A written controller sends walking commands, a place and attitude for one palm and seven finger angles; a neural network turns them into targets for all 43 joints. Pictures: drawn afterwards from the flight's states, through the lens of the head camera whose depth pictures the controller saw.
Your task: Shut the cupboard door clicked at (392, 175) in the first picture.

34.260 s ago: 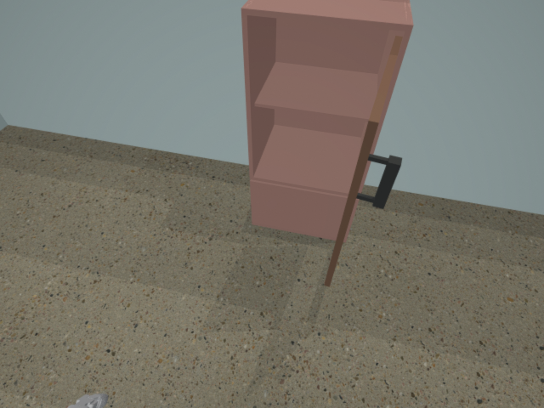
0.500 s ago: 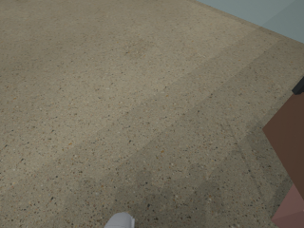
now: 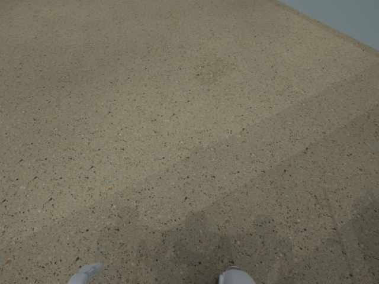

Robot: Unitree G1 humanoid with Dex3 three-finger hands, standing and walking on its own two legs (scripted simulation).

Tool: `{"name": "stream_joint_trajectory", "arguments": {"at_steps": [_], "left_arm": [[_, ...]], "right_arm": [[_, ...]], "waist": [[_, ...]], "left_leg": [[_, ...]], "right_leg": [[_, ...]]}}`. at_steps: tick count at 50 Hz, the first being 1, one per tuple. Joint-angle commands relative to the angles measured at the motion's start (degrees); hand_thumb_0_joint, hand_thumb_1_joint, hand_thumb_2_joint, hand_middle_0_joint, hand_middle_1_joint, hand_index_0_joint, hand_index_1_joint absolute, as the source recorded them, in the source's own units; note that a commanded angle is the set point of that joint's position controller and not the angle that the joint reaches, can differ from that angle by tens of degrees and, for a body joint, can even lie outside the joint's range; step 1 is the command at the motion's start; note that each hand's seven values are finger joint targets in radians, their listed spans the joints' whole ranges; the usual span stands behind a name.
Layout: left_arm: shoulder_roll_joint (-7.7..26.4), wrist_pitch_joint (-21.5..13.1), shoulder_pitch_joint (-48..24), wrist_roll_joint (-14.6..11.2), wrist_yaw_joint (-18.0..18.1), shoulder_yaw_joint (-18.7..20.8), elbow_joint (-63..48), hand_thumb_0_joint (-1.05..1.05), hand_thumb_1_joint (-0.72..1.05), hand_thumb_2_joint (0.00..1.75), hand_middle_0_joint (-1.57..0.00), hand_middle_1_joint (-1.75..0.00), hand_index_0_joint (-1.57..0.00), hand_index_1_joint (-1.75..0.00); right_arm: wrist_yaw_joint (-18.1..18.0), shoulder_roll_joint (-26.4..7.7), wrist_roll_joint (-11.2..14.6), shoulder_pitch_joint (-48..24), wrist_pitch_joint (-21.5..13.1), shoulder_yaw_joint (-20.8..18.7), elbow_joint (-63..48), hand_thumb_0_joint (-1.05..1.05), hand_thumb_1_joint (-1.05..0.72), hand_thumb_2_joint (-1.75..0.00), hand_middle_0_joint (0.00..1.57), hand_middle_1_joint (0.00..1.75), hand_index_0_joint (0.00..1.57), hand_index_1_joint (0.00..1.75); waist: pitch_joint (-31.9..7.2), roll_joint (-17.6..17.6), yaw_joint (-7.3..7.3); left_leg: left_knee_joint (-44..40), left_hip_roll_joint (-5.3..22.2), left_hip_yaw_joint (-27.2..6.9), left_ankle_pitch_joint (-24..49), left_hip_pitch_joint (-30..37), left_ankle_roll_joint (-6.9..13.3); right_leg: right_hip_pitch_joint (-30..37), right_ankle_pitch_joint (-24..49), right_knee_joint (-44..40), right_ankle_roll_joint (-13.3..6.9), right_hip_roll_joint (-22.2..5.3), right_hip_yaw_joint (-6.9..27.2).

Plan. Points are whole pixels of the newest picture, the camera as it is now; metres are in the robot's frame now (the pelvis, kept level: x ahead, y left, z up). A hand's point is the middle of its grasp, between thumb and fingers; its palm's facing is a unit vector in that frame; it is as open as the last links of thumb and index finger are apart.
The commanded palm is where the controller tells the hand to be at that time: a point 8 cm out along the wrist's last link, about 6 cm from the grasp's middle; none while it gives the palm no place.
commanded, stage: walk to a spot facing it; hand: left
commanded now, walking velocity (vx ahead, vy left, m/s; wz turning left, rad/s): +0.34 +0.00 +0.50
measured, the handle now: out of the picture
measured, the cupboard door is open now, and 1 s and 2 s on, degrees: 55 55 55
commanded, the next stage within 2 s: turn to face it in 0.34 s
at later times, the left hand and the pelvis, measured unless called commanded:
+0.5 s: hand out of the picture +0.12 +0.22 -0.20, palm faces +0.34 -0.92 -0.21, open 7.3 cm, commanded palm none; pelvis +0.19 +0.03 -0.02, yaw +17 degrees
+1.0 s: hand (111, 219) +0.30 +0.23 -0.17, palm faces +0.16 -0.97 -0.21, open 7.4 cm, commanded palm none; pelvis +0.29 +0.04 +0.00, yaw +4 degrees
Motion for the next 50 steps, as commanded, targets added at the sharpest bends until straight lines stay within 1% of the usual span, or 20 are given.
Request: {"name": "stream_joint_trajectory", "arguments": {"at_steps": [1, 2, 3, 4, 6, 9, 19, 22, 23, 24, 25, 27, 31, 38, 40, 41, 42, 43, 47, 50], "left_arm": [[7.07, -2.59, 12.58, 0.16, 0.6, 2.03, -0.44, 0.0, 0.9, 0.9, -0.2, -0.3, -0.2, -0.3], [13.33, -3.48, 21.01, 0.84, 1.41, 3.47, 1.52, 0.0, 0.9, 0.9, -0.2, -0.3, -0.2, -0.3], [16.04, -3.03, 22.95, 0.29, 2.02, 3.68, 1.41, 0.0, 0.9, 0.9, -0.2, -0.3, -0.2, -0.3], [13.33, -2.94, 17.22, 0.17, 2.57, 3.26, 0.37, 0.0, 0.9, 0.9, -0.2, -0.3, -0.2, -0.3], [6.74, -3.26, 8.69, 0.17, 3.04, 1.49, -1.31, 0.0, 0.9, 0.9, -0.2, -0.3, -0.2, -0.3], [3.86, -4.1, 6.81, 0.22, 3.19, 0.92, -0.85, 0.0, 0.9, 0.9, -0.2, -0.3, -0.2, -0.3], [8.47, -3.7, 11.1, 0.01, 3.17, 1.7, 1.91, 0.0, 0.9, 0.9, -0.2, -0.3, -0.2, -0.3], [9.79, -2.91, 9.32, -0.51, 3.16, 1.89, 0.68, 0.0, 0.9, 0.9, -0.2, -0.3, -0.2, -0.3], [5.91, -2.31, 11.8, -1.39, 2.7, 0.88, -0.77, 0.0, 0.9, 0.9, -0.2, -0.3, -0.2, -0.3], [5.03, -1.88, 9.11, -0.91, 3.26, -0.54, -2.87, 0.0, 0.9, 0.9, -0.2, -0.3, -0.2, -0.3], [4.42, -1.86, 8.4, -0.81, 3.85, -0.47, -3.67, 0.0, 0.9, 0.9, -0.2, -0.3, -0.2, -0.3], [3.45, -0.35, 8.81, -0.44, 3.82, -1.1, -0.22, 0.0, 0.9, 0.9, -0.2, -0.3, -0.2, -0.3], [0.77, 1.49, 12.83, -0.57, 2.95, -1.54, 4.36, 0.0, 0.9, 0.9, -0.2, -0.3, -0.2, -0.3], [1.19, 2.1, 12.94, 0.01, 1.86, 0.03, 2.91, 0.0, 0.9, 0.9, -0.2, -0.3, -0.2, -0.3], [4.01, 1.53, 14.05, 0.24, 1.94, 0.93, 2.15, 0.0, 0.9, 0.9, -0.2, -0.3, -0.2, -0.3], [8.01, 0.91, 13.53, 0.63, 2.28, 1.54, 1.39, 0.0, 0.9, 0.9, -0.2, -0.3, -0.2, -0.3], [10.62, 0.55, 14.35, 0.26, 2.71, 1.76, 1.25, 0.0, 0.9, 0.9, -0.2, -0.3, -0.2, -0.3], [9.96, 0.18, 13.46, 0.1, 3.51, 2.3, 1.4, 0.0, 0.9, 0.9, -0.2, -0.3, -0.2, -0.3], [7.23, 0.41, 9.51, -0.18, 4.19, 2.45, 0.71, 0.0, 0.9, 0.9, -0.2, -0.3, -0.2, -0.3], [8.35, 0.7, 9.75, -0.09, 3.96, 2.83, 0.9, 0.0, 0.9, 0.9, -0.2, -0.3, -0.2, -0.3]], "right_arm": [[-0.76, -10.44, 0.33, -3.53, -1.52, -3.13, -3.53, 0.0, -0.9, -0.9, 0.2, 0.3, 0.2, 0.3], [-0.16, -6.97, 1.14, -1.96, -1.8, -2.59, -4.49, 0.0, -0.9, -0.9, 0.2, 0.3, 0.2, 0.3], [-0.23, -5.52, 0.96, -1.4, -1.68, -2.59, -6.15, 0.0, -0.9, -0.9, 0.2, 0.3, 0.2, 0.3], [-0.16, -6.6, 0.38, -2.64, -1.4, -3.05, -5.65, 0.0, -0.9, -0.9, 0.2, 0.3, 0.2, 0.3], [0.34, -6.0, -0.04, -5.61, -0.93, -3.02, -4.46, 0.0, -0.9, -0.9, 0.2, 0.3, 0.2, 0.3], [1.15, -3.48, 0.02, -3.57, 0.93, -2.68, -3.33, 0.0, -0.9, -0.9, 0.2, 0.3, 0.2, 0.3], [2.76, -3.95, 0.03, -14.91, 1.04, -1.57, -10.27, 0.0, -0.9, -0.9, 0.2, 0.3, 0.2, 0.3], [2.01, -10.52, -0.55, -2.54, 0.73, -3.09, -7.8, 0.0, -0.9, -0.9, 0.2, 0.3, 0.2, 0.3], [1.12, -18.28, -1.12, 3.76, 0.16, -4.62, -6.9, 0.0, -0.9, -0.9, 0.2, 0.3, 0.2, 0.3], [0.03, -20.98, -0.12, 6.79, 0.48, -4.52, -6.09, 0.0, -0.9, -0.9, 0.2, 0.3, 0.2, 0.3], [-0.55, -20.1, -0.07, 3.23, 0.41, -3.78, -7.05, 0.0, -0.9, -0.9, 0.2, 0.3, 0.2, 0.3], [-1.6, -14.42, 0.19, -7.03, -0.01, -2.09, -9.08, 0.0, -0.9, -0.9, 0.2, 0.3, 0.2, 0.3], [-2.15, -10.5, -0.16, -11.81, 0.06, -0.43, -7.87, 0.0, -0.9, -0.9, 0.2, 0.3, 0.2, 0.3], [-1.85, -11.7, 0.07, -14.89, 2.81, -2.45, -7.26, 0.0, -0.9, -0.9, 0.2, 0.3, 0.2, 0.3], [-1.69, -9.81, 0.47, -14.64, 3.0, -2.64, -7.79, 0.0, -0.9, -0.9, 0.2, 0.3, 0.2, 0.3], [-1.46, -6.75, 0.9, -13.59, 3.08, -2.54, -8.76, 0.0, -0.9, -0.9, 0.2, 0.3, 0.2, 0.3], [-1.23, -5.2, 0.82, -14.61, 3.49, -2.04, -9.83, 0.0, -0.9, -0.9, 0.2, 0.3, 0.2, 0.3], [-1.66, -6.05, 0.55, -15.13, 3.51, -2.18, -10.05, 0.0, -0.9, -0.9, 0.2, 0.3, 0.2, 0.3], [-1.91, -6.02, 0.97, -13.98, 2.32, -2.03, -8.55, 0.0, -0.9, -0.9, 0.2, 0.3, 0.2, 0.3], [-2.12, -5.09, 1.04, -14.39, 2.37, -1.72, -8.94, 0.0, -0.9, -0.9, 0.2, 0.3, 0.2, 0.3]], "waist": [[-2.74, 0.06, 7.62], [-8.68, -15.06, 10.76], [-10.6, -19.57, 10.0], [-7.28, -16.22, 7.68], [-2.92, -6.73, 3.87], [-2.74, -7.5, 0.99], [-3.02, -6.58, 2.87], [-11.13, 0.01, -4.0], [-17.47, 16.8, -5.62], [-20.32, 13.83, -6.63], [-15.29, 6.01, -4.59], [-9.23, 16.16, -1.08], [-7.73, 8.8, 2.52], [-1.51, 7.01, 4.03], [-0.62, 0.27, 4.93], [-1.42, -10.8, 4.54], [-2.39, -14.11, 5.62], [-4.43, -14.8, 4.88], [-11.13, -6.82, 3.68], [-10.45, -6.38, 4.43]], "left_leg": [[6.13, 6.96, -6.67, 6.11, -18.71, 6.7], [26.92, -1.23, 0.5, -2.88, -28.68, 3.28], [43.08, -2.94, -1.35, -16.48, -33.54, 3.09], [50.88, 0.89, -4.93, -10.48, -36.24, 3.17], [51.94, 5.45, -4.95, 0.52, -33.85, 1.96], [45.98, 6.53, -1.94, 4.35, -30.43, 0.2], [15.75, 3.38, 6.76, 4.7, -25.4, 0.81], [4.22, 1.31, 5.09, 15.6, 0.1, 2.62], [3.2, 19.42, -18.6, 37.03, 14.96, 10.29], [-0.64, 27.31, -26.22, 45.51, 15.82, 15.57], [-0.48, 27.77, -21.81, 40.05, 8.46, 15.19], [-5.52, 22.83, -16.14, 22.92, -3.62, 11.9], [-7.32, 17.84, -3.63, 20.5, -10.63, 8.08], [-3.04, 17.8, 0.67, 0.85, -15.29, 5.76], [6.87, 12.5, 5.52, -0.78, -16.41, 1.95], [17.2, 5.44, 10.05, -8.68, -19.94, -1.12], [29.57, 0.96, 6.87, -16.0, -23.31, -2.36], [35.99, 2.01, 0.78, -13.71, -27.52, -2.28], [34.72, 3.52, -1.24, -6.99, -28.23, -3.49], [24.89, 2.04, 0.09, -6.31, -24.92, -4.01]], "right_leg": [[28.37, -0.92, -10.05, -2.16, 2.06, 0.89], [40.42, -12.73, -19.1, -6.93, -12.22, 18.91], [38.42, -21.94, -29.19, -10.82, -23.08, 34.73], [32.07, -30.0, -31.44, -11.36, -22.75, 35.5], [20.22, -19.75, -29.97, -9.74, -18.35, 19.81], [16.89, -1.01, -28.75, -8.64, -14.86, 3.43], [28.76, 30.75, -18.47, -7.9, -16.04, -8.92], [19.03, 26.01, 5.33, -3.75, -12.41, -12.43], [0.8, -14.27, 22.55, 0.3, -1.84, -11.99], [-4.16, -29.1, 31.32, -0.78, 1.24, -2.81], [-4.68, -26.48, 32.76, -1.51, 0.35, 0.28], [-3.69, -20.22, 29.79, -1.3, -1.69, 3.67], [7.99, -13.58, 13.53, -1.47, 0.35, 2.5], [13.07, -3.77, -2.16, -1.64, 4.91, -1.64], [13.62, 3.87, -11.97, -3.92, 1.92, 7.24], [13.99, 8.79, -19.32, -8.24, -7.37, 21.03], [14.88, 13.83, -26.0, -14.05, -14.17, 31.08], [19.44, 18.61, -25.23, -16.2, -13.39, 32.71], [29.25, 31.71, -17.06, -15.07, -8.22, 21.03], [28.56, 34.18, -16.18, -14.83, -7.29, 21.32]]}}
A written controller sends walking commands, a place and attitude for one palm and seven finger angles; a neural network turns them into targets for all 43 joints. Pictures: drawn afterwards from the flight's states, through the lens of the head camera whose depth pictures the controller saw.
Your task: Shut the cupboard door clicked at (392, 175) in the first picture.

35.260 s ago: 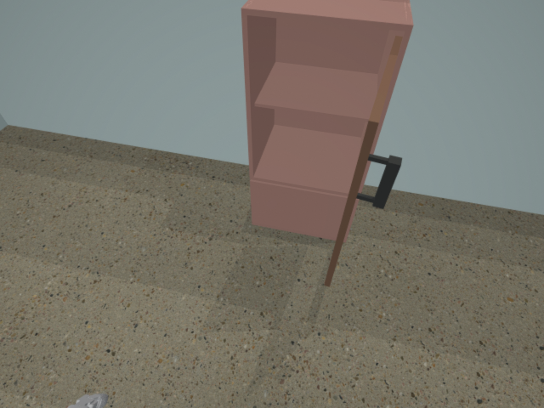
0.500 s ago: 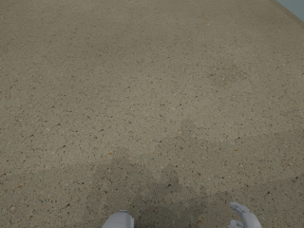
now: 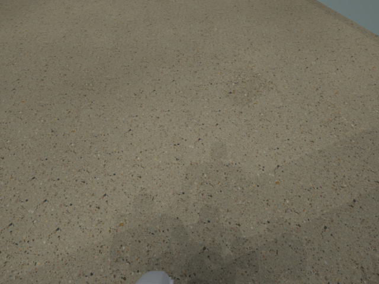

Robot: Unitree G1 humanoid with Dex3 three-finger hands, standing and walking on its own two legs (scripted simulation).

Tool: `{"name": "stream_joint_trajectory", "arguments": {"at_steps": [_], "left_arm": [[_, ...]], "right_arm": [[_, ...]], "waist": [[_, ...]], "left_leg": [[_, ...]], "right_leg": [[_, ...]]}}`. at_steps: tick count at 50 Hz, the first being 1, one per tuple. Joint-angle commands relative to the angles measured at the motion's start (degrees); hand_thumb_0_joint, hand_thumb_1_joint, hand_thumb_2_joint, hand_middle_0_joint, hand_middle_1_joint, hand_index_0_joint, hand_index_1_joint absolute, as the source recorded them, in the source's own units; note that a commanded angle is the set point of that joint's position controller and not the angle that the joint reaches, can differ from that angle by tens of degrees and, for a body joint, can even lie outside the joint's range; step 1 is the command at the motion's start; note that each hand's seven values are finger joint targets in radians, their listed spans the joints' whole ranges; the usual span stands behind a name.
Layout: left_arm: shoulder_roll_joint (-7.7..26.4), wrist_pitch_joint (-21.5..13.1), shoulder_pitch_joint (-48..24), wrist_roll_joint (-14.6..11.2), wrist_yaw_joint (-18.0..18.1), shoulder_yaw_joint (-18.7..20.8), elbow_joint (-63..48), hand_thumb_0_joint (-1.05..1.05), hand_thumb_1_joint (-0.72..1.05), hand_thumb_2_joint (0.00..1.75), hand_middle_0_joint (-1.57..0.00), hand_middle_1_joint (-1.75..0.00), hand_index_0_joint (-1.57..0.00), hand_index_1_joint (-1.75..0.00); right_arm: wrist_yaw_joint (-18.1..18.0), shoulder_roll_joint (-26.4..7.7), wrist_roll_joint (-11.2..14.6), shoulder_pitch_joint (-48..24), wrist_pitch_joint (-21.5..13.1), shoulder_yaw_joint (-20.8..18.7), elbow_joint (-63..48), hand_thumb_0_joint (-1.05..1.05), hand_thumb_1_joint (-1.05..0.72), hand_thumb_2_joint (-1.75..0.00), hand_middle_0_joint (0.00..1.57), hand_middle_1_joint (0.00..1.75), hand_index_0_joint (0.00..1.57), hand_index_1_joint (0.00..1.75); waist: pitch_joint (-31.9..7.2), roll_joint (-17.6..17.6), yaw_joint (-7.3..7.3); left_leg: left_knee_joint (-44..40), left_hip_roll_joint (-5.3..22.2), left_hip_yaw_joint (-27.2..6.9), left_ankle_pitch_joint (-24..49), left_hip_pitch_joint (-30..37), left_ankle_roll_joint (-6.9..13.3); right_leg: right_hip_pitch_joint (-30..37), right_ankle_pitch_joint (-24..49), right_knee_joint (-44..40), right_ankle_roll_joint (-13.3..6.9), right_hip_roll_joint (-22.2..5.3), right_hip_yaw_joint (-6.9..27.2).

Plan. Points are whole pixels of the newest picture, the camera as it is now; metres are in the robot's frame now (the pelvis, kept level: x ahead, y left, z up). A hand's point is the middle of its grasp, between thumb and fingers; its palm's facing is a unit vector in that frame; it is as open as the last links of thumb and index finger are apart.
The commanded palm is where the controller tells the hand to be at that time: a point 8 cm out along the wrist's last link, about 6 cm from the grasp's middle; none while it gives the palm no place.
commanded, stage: turn to face it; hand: left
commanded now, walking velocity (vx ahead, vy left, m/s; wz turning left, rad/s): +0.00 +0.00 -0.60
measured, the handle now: out of the picture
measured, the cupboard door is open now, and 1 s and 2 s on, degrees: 55 55 55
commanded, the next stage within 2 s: none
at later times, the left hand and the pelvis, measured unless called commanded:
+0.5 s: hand (128, 237) +0.23 +0.18 -0.14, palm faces -0.32 -0.91 -0.26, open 7.4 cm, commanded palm none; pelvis +0.02 +0.02 +0.00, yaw -19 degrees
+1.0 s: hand (145, 241) +0.23 +0.15 -0.17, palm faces -0.54 -0.82 -0.19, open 7.4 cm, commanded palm none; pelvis +0.04 +0.02 +0.00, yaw -37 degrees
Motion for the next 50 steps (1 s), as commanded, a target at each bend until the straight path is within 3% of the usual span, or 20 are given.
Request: {"name": "stream_joint_trajectory", "arguments": {"at_steps": [1, 5, 6, 7, 8, 13, 22, 24, 25, 26, 27, 28, 29, 33, 39, 42, 44, 45, 48, 50], "left_arm": [[13.7, -0.85, 2.67, 0.06, 0.92, 3.6, -3.3, 0.0, 0.9, 0.9, -0.2, -0.3, -0.2, -0.3], [13.66, 0.25, -3.42, -0.52, 0.34, 3.63, -5.07, 0.0, 0.9, 0.9, -0.2, -0.3, -0.2, -0.3], [11.32, 0.61, -4.04, -0.96, 0.01, 3.04, -6.29, 0.0, 0.9, 0.9, -0.2, -0.3, -0.2, -0.3], [8.47, 0.66, -3.3, -1.11, -0.68, 2.16, -7.52, 0.0, 0.9, 0.9, -0.2, -0.3, -0.2, -0.3], [10.02, 0.49, -4.02, -0.7, -1.06, 2.15, -8.9, 0.0, 0.9, 0.9, -0.2, -0.3, -0.2, -0.3], [10.12, 1.78, -6.79, -0.53, -2.49, 2.0, -7.81, 0.0, 0.9, 0.9, -0.2, -0.3, -0.2, -0.3], [9.87, 1.64, -11.04, -0.31, -2.97, 0.97, -10.8, 0.0, 0.9, 0.9, -0.2, -0.3, -0.2, -0.3], [10.87, 1.15, -7.09, -0.38, -2.86, 1.28, -9.93, 0.0, 0.9, 0.9, -0.2, -0.3, -0.2, -0.3], [13.06, 0.65, -3.1, -0.23, -2.59, 1.79, -8.73, 0.0, 0.9, 0.9, -0.2, -0.3, -0.2, -0.3], [19.38, -0.1, 0.31, 0.33, -1.81, 2.97, -7.84, 0.0, 0.9, 0.9, -0.2, -0.3, -0.2, -0.3], [22.31, -0.26, 2.87, -0.4, -1.03, 3.33, -7.15, 0.0, 0.9, 0.9, -0.2, -0.3, -0.2, -0.3], [21.61, -0.11, 2.3, -0.47, -0.19, 3.59, -7.43, 0.0, 0.9, 0.9, -0.2, -0.3, -0.2, -0.3], [20.17, -0.1, -0.81, -0.4, 0.23, 3.41, -8.0, 0.0, 0.9, 0.9, -0.2, -0.3, -0.2, -0.3], [16.51, -0.12, -8.17, -0.08, 0.1, 2.28, -10.3, 0.0, 0.9, 0.9, -0.2, -0.3, -0.2, -0.3], [17.27, 0.21, -6.22, 0.14, -0.51, 3.18, -8.99, 0.0, 0.9, 0.9, -0.2, -0.3, -0.2, -0.3], [15.19, 0.7, -7.93, -0.5, -0.52, 2.96, -8.94, 0.0, 0.9, 0.9, -0.2, -0.3, -0.2, -0.3], [9.9, 0.95, -5.56, -1.22, -1.39, 1.77, -10.83, 0.0, 0.9, 0.9, -0.2, -0.3, -0.2, -0.3], [11.7, 0.94, -7.18, -0.47, -1.69, 1.94, -11.08, 0.0, 0.9, 0.9, -0.2, -0.3, -0.2, -0.3], [11.13, 1.48, -7.16, -0.5, -2.66, 2.45, -9.29, 0.0, 0.9, 0.9, -0.2, -0.3, -0.2, -0.3], [9.8, 1.93, -7.55, -0.62, -3.06, 1.93, -9.26, 0.0, 0.9, 0.9, -0.2, -0.3, -0.2, -0.3]], "right_arm": [[-0.6, -2.68, 0.01, -2.41, -2.38, -0.51, -6.29, 0.0, -0.9, -0.9, 0.2, 0.3, 0.2, 0.3], [-1.07, -4.4, 0.08, 5.09, -3.05, -0.65, -4.84, 0.0, -0.9, -0.9, 0.2, 0.3, 0.2, 0.3], [-1.25, -8.11, -0.44, 7.13, -3.65, -1.14, -4.72, 0.0, -0.9, -0.9, 0.2, 0.3, 0.2, 0.3], [-1.19, -13.34, -1.1, 8.63, -3.74, -2.16, -5.42, 0.0, -0.9, -0.9, 0.2, 0.3, 0.2, 0.3], [-1.45, -14.94, -1.58, 8.9, -3.31, -2.08, -6.6, 0.0, -0.9, -0.9, 0.2, 0.3, 0.2, 0.3], [-1.71, -11.1, -1.74, 4.88, -3.71, -0.8, -7.74, 0.0, -0.9, -0.9, 0.2, 0.3, 0.2, 0.3], [-0.43, -13.32, -1.62, 7.27, -2.98, -2.33, -6.29, 0.0, -0.9, -0.9, 0.2, 0.3, 0.2, 0.3], [-0.21, -13.93, -1.32, 5.54, -2.76, -2.54, -6.55, 0.0, -0.9, -0.9, 0.2, 0.3, 0.2, 0.3], [0.07, -13.42, -0.89, 5.09, -2.68, -2.61, -7.01, 0.0, -0.9, -0.9, 0.2, 0.3, 0.2, 0.3], [0.43, -9.28, -0.36, 4.85, -2.51, -1.84, -8.86, 0.0, -0.9, -0.9, 0.2, 0.3, 0.2, 0.3], [0.27, -7.95, -0.54, 1.58, -1.84, -1.17, -11.19, 0.0, -0.9, -0.9, 0.2, 0.3, 0.2, 0.3], [-0.36, -7.91, -0.51, -0.04, -1.38, -1.05, -11.1, 0.0, -0.9, -0.9, 0.2, 0.3, 0.2, 0.3], [-0.61, -7.91, -0.42, -0.5, -1.59, -1.14, -10.67, 0.0, -0.9, -0.9, 0.2, 0.3, 0.2, 0.3], [0.14, -7.39, -0.6, 3.22, -1.34, -1.09, -7.94, 0.0, -0.9, -0.9, 0.2, 0.3, 0.2, 0.3], [-0.04, -6.4, -0.21, 2.87, -2.01, -1.06, -9.01, 0.0, -0.9, -0.9, 0.2, 0.3, 0.2, 0.3], [-0.66, -7.45, 0.01, 8.24, -3.09, -1.15, -7.43, 0.0, -0.9, -0.9, 0.2, 0.3, 0.2, 0.3], [-1.16, -16.47, -1.28, 10.05, -3.69, -2.54, -8.12, 0.0, -0.9, -0.9, 0.2, 0.3, 0.2, 0.3], [-1.33, -16.41, -1.6, 9.91, -3.56, -2.36, -8.58, 0.0, -0.9, -0.9, 0.2, 0.3, 0.2, 0.3], [-1.41, -12.44, -1.76, 3.62, -3.56, -1.36, -9.87, 0.0, -0.9, -0.9, 0.2, 0.3, 0.2, 0.3], [-1.4, -11.98, -1.76, 4.26, -3.3, -1.37, -9.49, 0.0, -0.9, -0.9, 0.2, 0.3, 0.2, 0.3]], "waist": [[-10.66, -7.6, 0.81], [-8.79, -7.22, -3.3], [-8.8, 1.63, -4.03], [-8.96, 17.89, -3.96], [-7.2, 14.14, -4.41], [-5.53, 8.88, -2.12], [-5.43, 11.74, -3.88], [-6.72, 9.56, -1.39], [-8.19, 4.73, 0.57], [-9.74, -12.55, 2.07], [-8.22, -16.22, 3.65], [-7.94, -12.24, 3.19], [-7.0, -15.99, 1.85], [-8.11, -9.14, -2.38], [-7.19, -9.27, -1.54], [-8.84, -7.52, -4.42], [-9.41, 17.45, -4.33], [-7.76, 13.29, -5.15], [-4.82, 10.71, -2.02], [-5.27, 10.51, -2.38]], "left_leg": [[-10.65, 0.06, -1.63, 1.12, -3.39, -0.88], [-31.28, -0.09, -1.35, 15.18, 13.7, -0.36], [-38.03, 7.19, -8.42, 17.14, 20.54, 1.81], [-41.26, 20.81, -21.93, 24.6, 22.79, 7.84], [-41.37, 26.42, -25.06, 24.61, 17.08, 13.16], [-35.86, 17.9, -6.62, 46.72, 19.81, 10.66], [-32.77, 19.51, 1.0, 40.47, 18.29, 9.0], [-27.24, 18.34, 3.58, 35.73, 15.07, 6.07], [-20.3, 15.94, 5.7, 30.27, 10.3, 3.39], [-7.75, 8.52, 10.77, 8.13, -2.67, -0.63], [4.29, 3.74, 5.02, -10.48, -8.97, -1.66], [9.66, 4.71, -1.43, -8.29, -12.05, -1.17], [11.85, 5.23, -2.92, -5.77, -14.3, -1.43], [3.73, 4.52, -1.4, 3.08, -3.84, -2.33], [-13.18, 1.01, -0.36, 3.39, 1.64, -1.63], [-32.19, 1.38, -1.67, 13.68, 15.16, -0.7], [-42.09, 23.99, -23.01, 20.77, 23.48, 9.21], [-41.68, 27.36, -23.62, 22.49, 18.67, 12.9], [-38.0, 20.61, -10.05, 34.22, 15.79, 11.19], [-36.22, 18.38, -4.15, 36.97, 17.32, 10.09]], "right_leg": [[15.96, 37.9, -5.8, -9.84, -14.22, 17.14], [2.12, 24.54, -2.16, -4.53, -9.66, 16.21], [-6.38, 11.51, 2.82, -1.33, -4.12, 12.01], [-13.65, -12.88, 14.84, 2.06, 2.28, 3.62], [-13.09, -20.97, 24.95, 2.81, 0.85, 1.39], [-15.0, -12.42, 33.64, 4.82, -2.63, -0.75], [-4.26, -8.78, 12.34, 3.17, -1.55, -6.51], [3.86, 0.08, 1.72, 2.18, -0.98, -7.21], [11.59, 7.07, -5.0, 0.83, -2.89, -4.43], [20.98, 19.3, -10.22, -4.13, -16.46, 12.66], [16.88, 34.85, -10.55, -10.2, -24.86, 22.06], [16.16, 32.6, -10.12, -12.22, -23.2, 21.55], [15.08, 29.41, -10.06, -11.96, -21.06, 21.96], [6.15, 21.51, -9.43, -8.59, -14.06, 11.71], [4.66, 16.84, -8.78, -8.77, -12.83, 17.97], [-1.97, 14.16, -2.37, -3.86, -8.78, 17.56], [-16.7, -17.87, 18.47, 2.49, 3.06, 2.64], [-16.08, -20.35, 28.97, 2.89, 0.54, 2.02], [-15.79, -14.68, 35.69, 4.29, -2.62, 0.34], [-13.56, -13.17, 30.35, 4.66, -2.73, -2.14]]}}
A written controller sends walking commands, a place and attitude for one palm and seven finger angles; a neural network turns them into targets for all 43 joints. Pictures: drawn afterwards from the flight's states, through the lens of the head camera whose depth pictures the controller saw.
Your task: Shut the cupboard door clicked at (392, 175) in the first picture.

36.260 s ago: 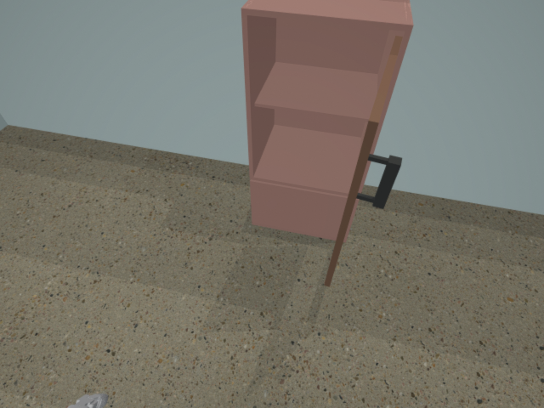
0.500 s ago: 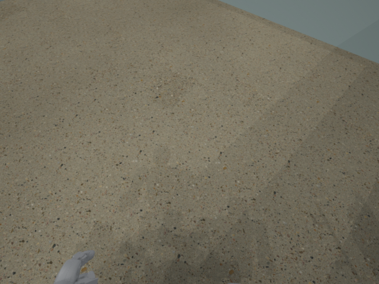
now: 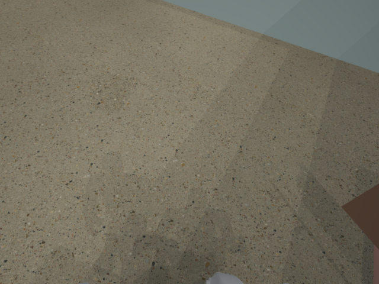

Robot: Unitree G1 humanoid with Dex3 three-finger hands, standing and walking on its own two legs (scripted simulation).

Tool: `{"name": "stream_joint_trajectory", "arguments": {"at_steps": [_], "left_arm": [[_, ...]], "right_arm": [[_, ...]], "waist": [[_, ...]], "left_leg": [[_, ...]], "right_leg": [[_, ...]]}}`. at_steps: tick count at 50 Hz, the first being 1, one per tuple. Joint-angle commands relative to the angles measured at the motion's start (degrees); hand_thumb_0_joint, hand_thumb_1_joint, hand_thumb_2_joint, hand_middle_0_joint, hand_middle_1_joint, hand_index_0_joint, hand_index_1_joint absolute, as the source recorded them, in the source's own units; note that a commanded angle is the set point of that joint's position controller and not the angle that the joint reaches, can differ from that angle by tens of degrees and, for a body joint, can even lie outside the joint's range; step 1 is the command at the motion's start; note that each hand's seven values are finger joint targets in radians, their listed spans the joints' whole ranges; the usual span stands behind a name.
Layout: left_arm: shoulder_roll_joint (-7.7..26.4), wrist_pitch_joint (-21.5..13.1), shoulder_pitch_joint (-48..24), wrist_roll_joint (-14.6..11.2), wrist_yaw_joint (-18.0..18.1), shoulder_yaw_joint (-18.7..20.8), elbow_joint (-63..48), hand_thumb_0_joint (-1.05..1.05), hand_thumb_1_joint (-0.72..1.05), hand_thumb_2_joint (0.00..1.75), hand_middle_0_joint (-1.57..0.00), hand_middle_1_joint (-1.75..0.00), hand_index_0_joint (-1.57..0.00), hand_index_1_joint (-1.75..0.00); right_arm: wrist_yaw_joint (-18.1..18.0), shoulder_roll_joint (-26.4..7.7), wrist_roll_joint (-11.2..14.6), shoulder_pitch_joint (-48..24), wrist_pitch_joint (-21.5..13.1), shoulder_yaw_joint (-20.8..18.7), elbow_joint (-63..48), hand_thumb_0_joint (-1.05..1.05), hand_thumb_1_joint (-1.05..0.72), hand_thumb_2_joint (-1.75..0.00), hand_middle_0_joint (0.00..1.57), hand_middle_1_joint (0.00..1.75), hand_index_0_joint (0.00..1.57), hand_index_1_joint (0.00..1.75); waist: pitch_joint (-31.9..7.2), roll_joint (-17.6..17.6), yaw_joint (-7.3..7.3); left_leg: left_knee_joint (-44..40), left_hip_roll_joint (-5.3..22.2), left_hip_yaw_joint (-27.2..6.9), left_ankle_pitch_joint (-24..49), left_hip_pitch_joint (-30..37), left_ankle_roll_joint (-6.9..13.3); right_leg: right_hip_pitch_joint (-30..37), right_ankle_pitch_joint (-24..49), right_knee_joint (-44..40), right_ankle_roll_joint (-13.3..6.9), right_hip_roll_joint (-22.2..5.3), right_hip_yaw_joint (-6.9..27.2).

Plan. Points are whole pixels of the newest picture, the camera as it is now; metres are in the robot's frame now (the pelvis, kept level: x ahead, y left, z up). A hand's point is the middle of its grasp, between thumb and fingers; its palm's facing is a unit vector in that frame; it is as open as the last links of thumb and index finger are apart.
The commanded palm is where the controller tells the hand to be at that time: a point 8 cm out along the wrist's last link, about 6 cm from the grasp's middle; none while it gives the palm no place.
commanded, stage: turn to face it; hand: left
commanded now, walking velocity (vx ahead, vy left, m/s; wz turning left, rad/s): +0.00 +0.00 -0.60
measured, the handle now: out of the picture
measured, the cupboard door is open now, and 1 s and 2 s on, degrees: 55 55 55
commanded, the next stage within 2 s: take the last steps up to it in 1.60 s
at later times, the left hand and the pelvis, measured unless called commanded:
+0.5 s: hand (128, 275) +0.15 +0.15 -0.16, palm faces -0.27 -0.94 -0.23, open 7.4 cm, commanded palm none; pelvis +0.02 -0.02 +0.00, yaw -17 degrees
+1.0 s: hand (168, 237) +0.25 +0.06 -0.16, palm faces -0.56 -0.78 -0.28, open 7.4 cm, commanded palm none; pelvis +0.03 -0.04 -0.01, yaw -35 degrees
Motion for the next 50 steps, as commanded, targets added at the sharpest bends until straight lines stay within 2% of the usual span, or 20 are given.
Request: {"name": "stream_joint_trajectory", "arguments": {"at_steps": [1, 6, 8, 9, 10, 11, 12, 17, 23, 26, 27, 28, 29, 32, 40, 43, 44, 46, 48, 50], "left_arm": [[2.96, -1.65, -3.67, -0.27, -0.73, 0.37, -6.71, 0.0, 0.9, 0.9, -0.2, -0.3, -0.2, -0.3], [2.63, -2.22, -3.92, -0.15, -0.87, -0.04, -6.95, 0.0, 0.9, 0.9, -0.2, -0.3, -0.2, -0.3], [3.76, -2.58, -0.45, -0.05, -0.74, 0.28, -5.96, 0.0, 0.9, 0.9, -0.2, -0.3, -0.2, -0.3], [6.07, -2.99, 3.49, 0.08, -0.5, 0.81, -4.92, 0.0, 0.9, 0.9, -0.2, -0.3, -0.2, -0.3], [12.5, -3.79, 6.52, 0.67, 0.28, 2.05, -3.94, 0.0, 0.9, 0.9, -0.2, -0.3, -0.2, -0.3], [15.46, -3.9, 8.92, -0.07, 1.08, 2.27, -3.11, 0.0, 0.9, 0.9, -0.2, -0.3, -0.2, -0.3], [14.01, -3.74, 8.1, -0.07, 2.0, 2.5, -3.4, 0.0, 0.9, 0.9, -0.2, -0.3, -0.2, -0.3], [9.69, -3.93, -1.66, 0.3, 2.39, 1.09, -5.8, 0.0, 0.9, 0.9, -0.2, -0.3, -0.2, -0.3], [10.92, -3.54, -0.37, 0.54, 2.11, 1.69, -5.55, 0.0, 0.9, 0.9, -0.2, -0.3, -0.2, -0.3], [10.13, -3.03, -3.41, -0.08, 2.0, 1.58, -5.94, 0.0, 0.9, 0.9, -0.2, -0.3, -0.2, -0.3], [7.46, -2.7, -3.01, -0.43, 1.83, 1.09, -6.5, 0.0, 0.9, 0.9, -0.2, -0.3, -0.2, -0.3], [4.1, -2.48, -0.69, -0.97, 1.14, 0.43, -7.54, 0.0, 0.9, 0.9, -0.2, -0.3, -0.2, -0.3], [5.18, -2.85, -2.35, -0.39, 0.79, 0.41, -8.66, 0.0, 0.9, 0.9, -0.2, -0.3, -0.2, -0.3], [5.73, -2.44, -2.52, 0.03, -0.11, 1.02, -6.55, 0.0, 0.9, 0.9, -0.2, -0.3, -0.2, -0.3], [2.54, -2.19, -5.88, -0.18, -0.9, -0.3, -7.22, 0.0, 0.9, 0.9, -0.2, -0.3, -0.2, -0.3], [3.8, -2.76, -2.26, -0.17, -0.65, -0.12, -6.16, 0.0, 0.9, 0.9, -0.2, -0.3, -0.2, -0.3], [5.81, -3.24, 1.96, -0.02, -0.4, 0.35, -4.9, 0.0, 0.9, 0.9, -0.2, -0.3, -0.2, -0.3], [15.67, -4.19, 8.3, -0.07, 1.16, 1.98, -2.51, 0.0, 0.9, 0.9, -0.2, -0.3, -0.2, -0.3], [13.95, -3.91, 5.4, -0.07, 2.53, 2.26, -2.94, 0.0, 0.9, 0.9, -0.2, -0.3, -0.2, -0.3], [10.57, -3.74, -0.72, -0.08, 2.62, 1.19, -4.8, 0.0, 0.9, 0.9, -0.2, -0.3, -0.2, -0.3]], "right_arm": [[-1.13, -12.66, -0.5, 2.23, -0.75, -3.76, -2.92, 0.0, -0.9, -0.9, 0.2, 0.3, 0.2, 0.3], [-0.45, -14.34, -0.36, 3.23, -0.2, -4.81, -1.54, 0.0, -0.9, -0.9, 0.2, 0.3, 0.2, 0.3], [-0.15, -14.59, -0.06, 1.53, 0.13, -5.13, -1.79, 0.0, -0.9, -0.9, 0.2, 0.3, 0.2, 0.3], [0.05, -13.99, 0.31, 0.58, 0.17, -5.18, -2.3, 0.0, -0.9, -0.9, 0.2, 0.3, 0.2, 0.3], [0.36, -9.61, 0.9, -0.09, 0.3, -4.42, -4.11, 0.0, -0.9, -0.9, 0.2, 0.3, 0.2, 0.3], [0.17, -8.8, 0.84, -4.18, 0.77, -3.66, -6.55, 0.0, -0.9, -0.9, 0.2, 0.3, 0.2, 0.3], [-0.37, -9.17, 0.84, -5.48, 1.22, -3.75, -6.5, 0.0, -0.9, -0.9, 0.2, 0.3, 0.2, 0.3], [0.3, -8.16, 0.72, -2.16, 0.93, -3.52, -2.65, 0.0, -0.9, -0.9, 0.2, 0.3, 0.2, 0.3], [0.2, -7.41, 1.08, -2.41, 0.5, -3.29, -3.55, 0.0, -0.9, -0.9, 0.2, 0.3, 0.2, 0.3], [-0.37, -8.02, 1.25, 3.8, -0.21, -3.25, -1.97, 0.0, -0.9, -0.9, 0.2, 0.3, 0.2, 0.3], [-0.54, -10.54, 0.9, 5.06, -0.73, -3.65, -1.66, 0.0, -0.9, -0.9, 0.2, 0.3, 0.2, 0.3], [-0.73, -16.65, -0.11, 5.44, -1.03, -4.69, -2.48, 0.0, -0.9, -0.9, 0.2, 0.3, 0.2, 0.3], [-0.98, -17.91, -0.27, 6.45, -0.73, -4.73, -3.46, 0.0, -0.9, -0.9, 0.2, 0.3, 0.2, 0.3], [-1.23, -13.31, -0.36, 1.0, -1.3, -3.41, -4.4, 0.0, -0.9, -0.9, 0.2, 0.3, 0.2, 0.3], [-0.54, -14.22, -0.38, 4.61, -0.48, -4.62, -1.37, 0.0, -0.9, -0.9, 0.2, 0.3, 0.2, 0.3], [-0.13, -14.8, -0.05, 3.0, -0.12, -5.08, -1.27, 0.0, -0.9, -0.9, 0.2, 0.3, 0.2, 0.3], [0.1, -14.57, 0.37, 1.96, -0.08, -5.21, -1.7, 0.0, -0.9, -0.9, 0.2, 0.3, 0.2, 0.3], [0.36, -8.61, 0.97, -2.65, 0.43, -3.59, -6.08, 0.0, -0.9, -0.9, 0.2, 0.3, 0.2, 0.3], [-0.71, -9.18, 1.0, -4.71, 0.89, -3.41, -5.42, 0.0, -0.9, -0.9, 0.2, 0.3, 0.2, 0.3], [-0.25, -9.54, 0.77, -2.79, 0.77, -3.45, -3.44, 0.0, -0.9, -0.9, 0.2, 0.3, 0.2, 0.3]], "waist": [[-5.57, 14.21, -1.9], [-6.28, 16.1, -2.71], [-6.29, 14.19, -0.4], [-7.7, 9.65, 1.75], [-8.67, -8.85, 3.28], [-7.49, -13.44, 5.14], [-6.94, -10.29, 4.42], [-8.08, -6.34, -0.56], [-7.8, -6.0, 0.28], [-8.17, -5.0, -3.2], [-8.7, 2.6, -3.33], [-8.81, 19.25, -2.92], [-7.56, 17.33, -3.85], [-5.72, 13.7, -1.04], [-7.62, 15.62, -3.29], [-7.82, 14.88, -0.92], [-9.38, 10.92, 1.35], [-8.95, -12.86, 4.68], [-7.31, -12.64, 3.46], [-7.15, -8.81, 0.3]], "left_leg": [[-10.67, 14.34, -5.43, 26.92, 8.18, 8.04], [-7.27, 15.29, -1.95, 24.87, 7.7, 6.9], [-2.0, 14.05, 0.79, 20.12, 3.99, 3.97], [4.97, 11.79, 2.65, 14.38, -0.78, 1.37], [18.0, 3.93, 7.53, -4.85, -12.97, -2.71], [29.19, -0.33, 1.33, -21.01, -19.06, -3.51], [34.58, 0.62, -4.3, -18.1, -20.47, -3.03], [28.42, 0.44, -4.19, -7.27, -14.43, -4.16], [12.55, -2.53, -3.29, -7.43, -8.92, -3.72], [-4.07, -3.32, -3.25, 2.87, 3.5, -3.07], [-12.15, 2.13, -9.35, 2.73, 9.39, -1.2], [-16.56, 16.35, -23.62, 5.01, 14.07, 4.86], [-17.44, 23.45, -27.66, 8.23, 8.55, 10.15], [-13.13, 17.12, -14.85, 25.12, 6.73, 9.11], [-7.09, 14.78, -1.36, 31.26, 11.33, 7.04], [-1.51, 14.26, 1.17, 26.77, 7.28, 3.95], [5.16, 12.13, 3.36, 22.01, 3.23, 1.3], [28.19, -0.17, 3.3, -21.38, -19.07, -4.05], [36.16, 1.55, -4.92, -17.59, -22.98, -3.76], [33.98, 2.09, -5.26, -10.6, -19.29, -4.33]], "right_leg": [[-1.69, 0.9, -2.11, 0.69, -3.25, -2.62], [6.15, 3.72, -16.43, -0.57, -1.4, -6.65], [13.51, 12.45, -26.77, -1.4, -0.7, -7.75], [20.99, 18.59, -33.67, -2.83, -2.83, -4.34], [29.14, 29.77, -40.22, -7.9, -16.36, 14.47], [25.52, 42.46, -41.11, -14.16, -24.45, 23.74], [22.99, 39.15, -41.09, -15.82, -22.98, 24.67], [18.23, 35.63, -38.35, -12.73, -14.34, 13.39], [16.86, 32.11, -37.87, -13.1, -13.63, 18.5], [9.58, 28.59, -33.4, -8.97, -10.73, 18.81], [3.38, 20.18, -27.99, -5.82, -5.47, 15.28], [-6.01, 2.68, -15.52, -2.43, 2.52, 6.45], [-5.38, -6.92, -3.39, -1.42, 1.08, 1.95], [-5.93, -1.1, 8.15, 0.29, -2.74, 1.48], [3.44, 2.77, -13.9, -0.12, -1.57, -6.08], [12.82, 12.01, -27.46, -1.48, -0.72, -7.35], [20.46, 19.59, -34.7, -2.73, -2.19, -5.22], [29.5, 49.93, -39.2, -13.86, -24.45, 22.14], [25.65, 45.51, -38.63, -16.77, -22.13, 23.26], [21.94, 42.18, -37.39, -14.22, -16.95, 14.94]]}}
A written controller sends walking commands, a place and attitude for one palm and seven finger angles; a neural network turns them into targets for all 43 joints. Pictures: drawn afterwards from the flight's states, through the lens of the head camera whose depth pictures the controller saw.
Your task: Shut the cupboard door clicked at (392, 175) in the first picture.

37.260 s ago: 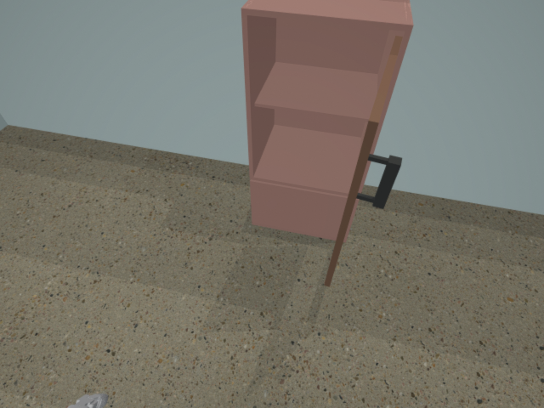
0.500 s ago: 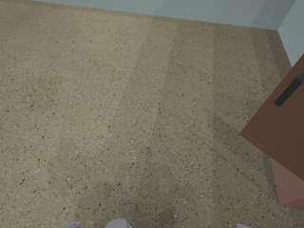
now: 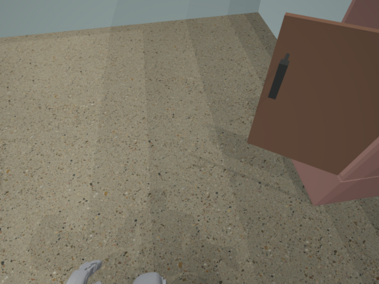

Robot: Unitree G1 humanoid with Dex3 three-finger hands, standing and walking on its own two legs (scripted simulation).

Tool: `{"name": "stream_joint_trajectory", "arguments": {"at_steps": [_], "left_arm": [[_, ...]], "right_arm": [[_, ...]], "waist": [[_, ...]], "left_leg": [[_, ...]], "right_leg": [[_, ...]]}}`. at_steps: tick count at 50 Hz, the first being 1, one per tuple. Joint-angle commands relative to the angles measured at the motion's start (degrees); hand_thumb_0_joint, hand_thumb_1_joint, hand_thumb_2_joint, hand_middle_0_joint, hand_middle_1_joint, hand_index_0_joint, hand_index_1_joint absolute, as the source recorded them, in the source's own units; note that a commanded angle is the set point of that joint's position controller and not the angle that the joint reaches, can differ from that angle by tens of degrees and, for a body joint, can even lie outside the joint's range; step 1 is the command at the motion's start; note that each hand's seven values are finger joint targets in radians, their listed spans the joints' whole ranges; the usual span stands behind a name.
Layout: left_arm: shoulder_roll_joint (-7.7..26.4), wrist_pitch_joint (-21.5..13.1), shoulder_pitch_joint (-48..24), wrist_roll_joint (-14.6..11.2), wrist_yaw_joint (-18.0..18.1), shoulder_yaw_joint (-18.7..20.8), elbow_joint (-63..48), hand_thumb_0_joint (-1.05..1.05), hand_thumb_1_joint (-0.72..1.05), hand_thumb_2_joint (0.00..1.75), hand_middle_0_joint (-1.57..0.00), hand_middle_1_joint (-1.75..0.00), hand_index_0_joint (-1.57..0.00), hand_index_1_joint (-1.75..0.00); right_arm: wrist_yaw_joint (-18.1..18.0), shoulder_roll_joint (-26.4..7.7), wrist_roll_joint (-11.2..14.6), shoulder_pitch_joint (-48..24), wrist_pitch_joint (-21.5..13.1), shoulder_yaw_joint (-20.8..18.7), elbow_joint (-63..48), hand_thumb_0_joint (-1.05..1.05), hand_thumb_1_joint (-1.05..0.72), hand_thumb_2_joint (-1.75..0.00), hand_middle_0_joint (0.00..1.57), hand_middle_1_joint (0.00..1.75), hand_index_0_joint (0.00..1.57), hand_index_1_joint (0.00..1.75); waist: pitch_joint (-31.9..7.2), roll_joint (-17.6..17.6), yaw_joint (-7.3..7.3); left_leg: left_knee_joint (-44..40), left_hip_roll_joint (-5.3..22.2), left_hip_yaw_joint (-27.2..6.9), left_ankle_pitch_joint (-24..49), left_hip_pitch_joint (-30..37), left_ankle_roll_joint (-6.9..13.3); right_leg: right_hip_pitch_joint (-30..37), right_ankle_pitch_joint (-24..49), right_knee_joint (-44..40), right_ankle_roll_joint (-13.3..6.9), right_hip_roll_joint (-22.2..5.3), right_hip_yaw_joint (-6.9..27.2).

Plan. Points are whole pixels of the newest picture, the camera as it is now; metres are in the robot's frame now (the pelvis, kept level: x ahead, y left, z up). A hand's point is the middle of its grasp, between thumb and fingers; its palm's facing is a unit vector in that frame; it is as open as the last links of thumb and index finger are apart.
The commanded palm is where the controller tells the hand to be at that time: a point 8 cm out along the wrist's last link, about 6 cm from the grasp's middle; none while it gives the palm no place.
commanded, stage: turn to face it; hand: left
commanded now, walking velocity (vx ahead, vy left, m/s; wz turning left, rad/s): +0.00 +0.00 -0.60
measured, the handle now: (279, 76) +0.70 -0.26 -0.01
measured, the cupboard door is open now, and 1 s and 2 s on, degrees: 55 55 55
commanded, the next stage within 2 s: take the last steps up to it in 0.60 s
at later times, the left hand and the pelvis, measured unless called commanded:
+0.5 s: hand (117, 263) +0.18 +0.19 -0.15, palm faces -0.25 -0.95 -0.21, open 7.4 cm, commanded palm none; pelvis +0.03 +0.02 +0.02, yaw -16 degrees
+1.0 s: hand (139, 257) +0.20 +0.15 -0.17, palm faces -0.42 -0.90 -0.14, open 7.4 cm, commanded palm none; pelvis +0.07 -0.01 +0.01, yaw -25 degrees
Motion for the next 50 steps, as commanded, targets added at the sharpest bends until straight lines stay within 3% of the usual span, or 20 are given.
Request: {"name": "stream_joint_trajectory", "arguments": {"at_steps": [1, 7, 10, 11, 13, 14, 17, 23, 27, 28, 29, 30, 35, 41, 43, 44, 45, 46, 47, 50], "left_arm": [[11.51, -0.81, 1.34, 0.1, 1.73, 2.68, -3.57, 0.0, 0.9, 0.9, -0.2, -0.3, -0.2, -0.3], [12.78, -0.56, 1.26, 0.65, 1.28, 3.15, -3.44, 0.0, 0.9, 0.9, -0.2, -0.3, -0.2, -0.3], [12.06, -0.09, -0.94, 0.07, 1.17, 3.2, -3.82, 0.0, 0.9, 0.9, -0.2, -0.3, -0.2, -0.3], [10.24, 0.16, -0.76, -0.3, 1.06, 2.75, -4.11, 0.0, 0.9, 0.9, -0.2, -0.3, -0.2, -0.3], [5.67, 0.25, 1.71, -0.63, 0.31, 1.75, -5.75, 0.0, 0.9, 0.9, -0.2, -0.3, -0.2, -0.3], [7.17, 0.58, 0.75, 0.17, 0.31, 1.98, -5.17, 0.0, 0.9, 0.9, -0.2, -0.3, -0.2, -0.3], [6.42, 0.77, 1.09, 0.06, -0.79, 2.36, -3.41, 0.0, 0.9, 0.9, -0.2, -0.3, -0.2, -0.3], [3.32, 0.99, -1.17, -0.13, -0.85, 0.98, -3.46, 0.0, 0.9, 0.9, -0.2, -0.3, -0.2, -0.3], [4.61, 0.06, 4.76, -0.08, -0.39, 1.02, -1.33, 0.0, 0.9, 0.9, -0.2, -0.3, -0.2, -0.3], [7.58, -0.55, 8.32, 0.23, -0.01, 1.66, -0.25, 0.0, 0.9, 0.9, -0.2, -0.3, -0.2, -0.3], [13.43, -1.2, 9.7, 0.83, 0.81, 2.76, 0.67, 0.0, 0.9, 0.9, -0.2, -0.3, -0.2, -0.3], [15.0, -1.21, 11.33, 0.17, 1.14, 2.5, 0.89, 0.0, 0.9, 0.9, -0.2, -0.3, -0.2, -0.3], [8.73, -1.57, 3.54, 0.25, 2.25, 1.42, 0.26, 0.0, 0.9, 0.9, -0.2, -0.3, -0.2, -0.3], [9.63, -1.53, 3.8, 0.51, 0.93, 2.15, 1.88, 0.0, 0.9, 0.9, -0.2, -0.3, -0.2, -0.3], [8.42, -1.28, 1.66, 0.03, 0.54, 2.03, 1.88, 0.0, 0.9, 0.9, -0.2, -0.3, -0.2, -0.3], [4.28, -1.14, 2.38, -0.27, 0.13, 1.31, 1.09, 0.0, 0.9, 0.9, -0.2, -0.3, -0.2, -0.3], [1.74, -1.09, 2.14, -0.34, -0.39, 0.56, -0.81, 0.0, 0.9, 0.9, -0.2, -0.3, -0.2, -0.3], [4.65, -1.32, -1.82, 0.58, -0.99, 1.08, -2.59, 0.0, 0.9, 0.9, -0.2, -0.3, -0.2, -0.3], [4.86, -1.37, -3.26, 1.26, -1.12, 1.2, -2.57, 0.0, 0.9, 0.9, -0.2, -0.3, -0.2, -0.3], [3.84, -1.05, 0.59, 1.08, -2.16, 1.65, 0.77, 0.0, 0.9, 0.9, -0.2, -0.3, -0.2, -0.3]], "right_arm": [[-0.08, -4.07, -0.32, -3.08, -2.51, -0.86, -6.38, 0.0, -0.9, -0.9, 0.2, 0.3, 0.2, 0.3], [0.26, -2.98, 0.02, -2.45, -2.68, -0.8, -6.79, 0.0, -0.9, -0.9, 0.2, 0.3, 0.2, 0.3], [-0.27, -3.2, 0.13, 2.75, -3.41, -0.73, -5.33, 0.0, -0.9, -0.9, 0.2, 0.3, 0.2, 0.3], [-0.46, -4.91, -0.04, 4.51, -4.07, -0.9, -4.78, 0.0, -0.9, -0.9, 0.2, 0.3, 0.2, 0.3], [-0.78, -13.09, -1.21, 6.75, -4.35, -2.11, -5.74, 0.0, -0.9, -0.9, 0.2, 0.3, 0.2, 0.3], [-1.1, -12.1, -1.47, 5.64, -4.54, -1.81, -5.46, 0.0, -0.9, -0.9, 0.2, 0.3, 0.2, 0.3], [-1.27, -7.76, -1.46, -0.15, -4.67, -0.53, -6.9, 0.0, -0.9, -0.9, 0.2, 0.3, 0.2, 0.3], [-0.87, -8.16, -1.48, 4.13, -4.01, -1.4, -3.34, 0.0, -0.9, -0.9, 0.2, 0.3, 0.2, 0.3], [-0.37, -8.36, -0.76, 2.34, -3.44, -1.93, -2.45, 0.0, -0.9, -0.9, 0.2, 0.3, 0.2, 0.3], [-0.1, -6.74, -0.25, 1.72, -3.44, -1.91, -2.78, 0.0, -0.9, -0.9, 0.2, 0.3, 0.2, 0.3], [0.14, -1.96, 0.04, 0.04, -3.37, -0.95, -4.82, 0.0, -0.9, -0.9, 0.2, 0.3, 0.2, 0.3], [-0.11, -2.8, 0.02, -1.78, -2.54, -0.64, -5.6, 0.0, -0.9, -0.9, 0.2, 0.3, 0.2, 0.3], [-0.09, -1.83, -0.23, -0.03, -2.52, -0.35, -1.32, 0.0, -0.9, -0.9, 0.2, 0.3, 0.2, 0.3], [0.32, -1.02, -0.88, 1.24, -4.05, -0.23, -1.23, 0.0, -0.9, -0.9, 0.2, 0.3, 0.2, 0.3], [-0.05, -1.56, -1.07, 8.46, -5.19, -0.19, 1.04, 0.0, -0.9, -0.9, 0.2, 0.3, 0.2, 0.3], [-0.52, -5.72, -1.62, 13.17, -5.92, -1.02, 2.47, 0.0, -0.9, -0.9, 0.2, 0.3, 0.2, 0.3], [-1.07, -12.05, -2.53, 17.7, -6.1, -2.22, 2.97, 0.0, -0.9, -0.9, 0.2, 0.3, 0.2, 0.3], [-1.33, -12.92, -2.17, 17.55, -6.01, -2.23, 2.23, 0.0, -0.9, -0.9, 0.2, 0.3, 0.2, 0.3], [-1.4, -11.52, -2.15, 16.23, -6.4, -1.68, 2.18, 0.0, -0.9, -0.9, 0.2, 0.3, 0.2, 0.3], [-1.41, -5.73, -1.73, 10.1, -7.16, -0.07, 0.92, 0.0, -0.9, -0.9, 0.2, 0.3, 0.2, 0.3]], "waist": [[-9.11, -13.17, 1.31], [-8.25, -12.23, 1.14], [-9.13, -11.62, -1.44], [-10.26, -7.73, -1.98], [-10.57, 14.82, -2.06], [-9.49, 12.49, -2.1], [-6.54, 8.04, 1.0], [-8.65, 8.94, -1.23], [-9.74, 6.15, 1.78], [-11.39, -0.4, 3.34], [-9.27, -17.67, 3.98], [-9.04, -15.26, 5.53], [-7.93, -11.68, 0.7], [-5.95, -12.93, 0.94], [-5.81, -9.71, -3.06], [-6.74, 3.38, -4.65], [-5.64, 17.37, -5.95], [-3.54, 8.82, -6.46], [-1.82, 8.1, -4.84], [0.33, 4.81, -1.05]], "left_leg": [[5.31, -1.27, -3.59, 4.81, -9.4, -1.21], [-11.86, -4.71, -1.89, 6.66, -1.35, -0.74], [-26.85, -6.03, -1.5, 15.63, 8.88, -0.13], [-34.88, -3.6, -3.68, 18.98, 15.58, 0.84], [-42.82, 18.86, -25.66, 26.41, 19.01, 11.63], [-43.28, 19.66, -25.61, 27.32, 15.66, 13.1], [-39.82, 12.44, -11.81, 37.27, 12.91, 12.0], [-36.04, 11.31, -4.21, 43.66, 16.58, 11.75], [-29.09, 9.51, -1.31, 35.81, 10.95, 7.95], [-22.38, 6.16, 1.91, 26.17, 6.04, 4.53], [-11.65, -2.7, 6.71, 0.2, -7.84, 0.73], [-2.16, -3.41, -0.22, -5.87, -7.56, 0.99], [2.76, -3.04, -3.31, 4.6, -7.0, 0.19], [-18.93, -4.88, 1.29, 7.03, 2.33, 0.95], [-32.26, -5.27, 2.14, 14.39, 16.52, 1.46], [-40.65, 3.12, -10.22, 6.36, 24.44, 3.77], [-47.88, 19.19, -31.67, -3.76, 26.94, 9.78], [-50.61, 23.18, -35.23, -6.49, 21.17, 13.6], [-50.52, 21.34, -34.7, -3.39, 18.83, 13.09], [-48.52, 13.7, -14.63, 15.12, 15.32, 8.97]], "right_leg": [[10.36, 33.42, -13.76, -9.95, -13.96, 15.8], [5.22, 23.83, -14.32, -9.5, -12.26, 19.74], [0.55, 21.15, -10.25, -6.13, -9.62, 20.46], [-3.65, 17.08, -6.26, -3.35, -6.33, 18.35], [-14.84, -16.17, 16.7, 2.03, 3.69, 4.48], [-15.22, -15.47, 26.05, 2.58, 1.41, 6.7], [-14.12, -8.93, 30.64, 3.62, -1.39, 4.12], [-6.37, -7.72, 12.26, 3.2, -0.31, -1.21], [8.0, 7.35, -8.83, 1.52, 0.61, -2.56], [14.65, 15.38, -15.14, -0.21, -4.92, 4.42], [19.36, 28.38, -18.29, -5.98, -18.88, 21.92], [13.12, 30.02, -18.42, -11.66, -23.21, 23.72], [9.73, 36.67, -15.03, -10.35, -14.09, 12.89], [5.29, 3.66, -19.02, -10.35, -11.23, 15.96], [-4.17, -6.1, -13.85, -7.23, -7.88, 13.69], [-12.83, -9.22, -2.15, -3.9, -2.15, 9.76], [-23.39, -15.4, 14.49, -0.39, 3.74, 0.98], [-24.37, -13.05, 22.57, -0.88, -0.62, 5.83], [-25.76, -9.65, 28.63, -0.52, -1.31, 5.92], [-22.84, 1.77, 31.41, 1.06, -3.32, 5.24]]}}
